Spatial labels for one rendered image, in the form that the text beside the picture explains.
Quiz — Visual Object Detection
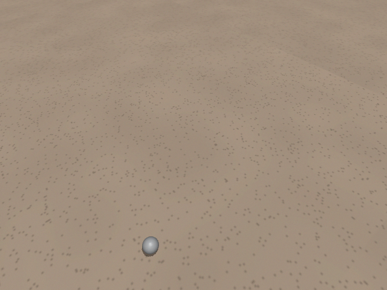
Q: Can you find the ball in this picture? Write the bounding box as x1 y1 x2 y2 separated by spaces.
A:
142 236 159 254

